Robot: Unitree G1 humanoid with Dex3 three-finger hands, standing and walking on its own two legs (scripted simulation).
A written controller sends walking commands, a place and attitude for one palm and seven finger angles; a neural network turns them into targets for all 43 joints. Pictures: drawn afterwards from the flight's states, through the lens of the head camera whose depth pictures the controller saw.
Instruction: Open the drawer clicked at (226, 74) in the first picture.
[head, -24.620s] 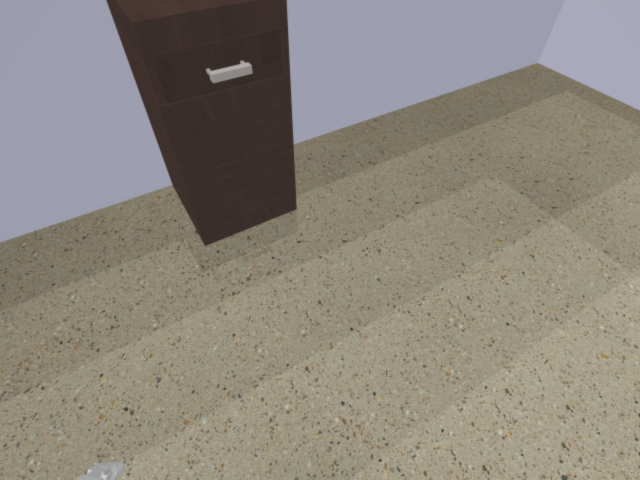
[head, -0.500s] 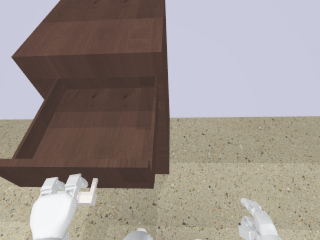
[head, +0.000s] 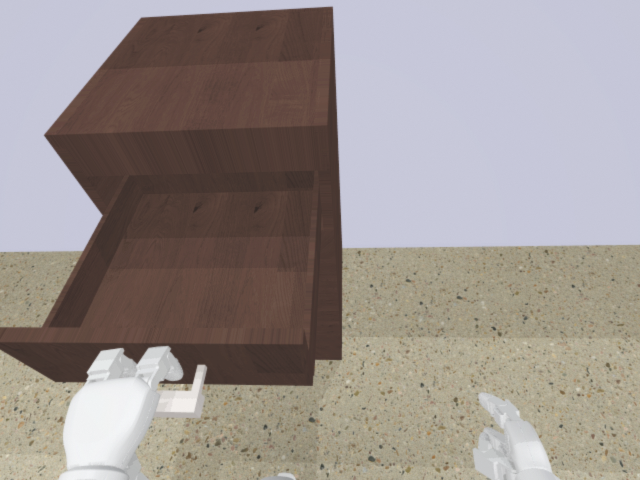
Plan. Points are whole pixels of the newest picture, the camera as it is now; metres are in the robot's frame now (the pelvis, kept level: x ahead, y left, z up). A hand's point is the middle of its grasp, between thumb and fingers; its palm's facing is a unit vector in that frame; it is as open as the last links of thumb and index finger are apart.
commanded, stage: lift the hand off the handle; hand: left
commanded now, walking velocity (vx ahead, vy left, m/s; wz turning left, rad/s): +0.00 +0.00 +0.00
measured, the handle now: (156, 387) +0.23 +0.24 -0.02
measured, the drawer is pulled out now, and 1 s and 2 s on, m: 0.30 0.30 0.30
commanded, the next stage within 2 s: draw the hand back to the body in 0.90 s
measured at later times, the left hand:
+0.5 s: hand (103, 385) +0.20 +0.25 +0.08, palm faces +0.07 -0.11 -0.99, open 13.7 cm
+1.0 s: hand (80, 380) +0.19 +0.24 +0.13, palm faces +0.04 -0.17 -0.99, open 13.9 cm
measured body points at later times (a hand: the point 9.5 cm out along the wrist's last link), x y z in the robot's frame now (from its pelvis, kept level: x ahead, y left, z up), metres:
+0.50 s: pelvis +0.01 +0.01 +0.02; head +0.02 -0.03 +0.47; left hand +0.19 +0.25 +0.14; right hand +0.23 -0.20 -0.07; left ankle +0.02 +0.12 -0.69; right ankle -0.02 -0.08 -0.69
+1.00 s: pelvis +0.02 +0.02 +0.04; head +0.02 -0.02 +0.49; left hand +0.18 +0.25 +0.18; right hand +0.25 -0.18 -0.05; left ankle +0.02 +0.12 -0.69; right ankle -0.02 -0.08 -0.69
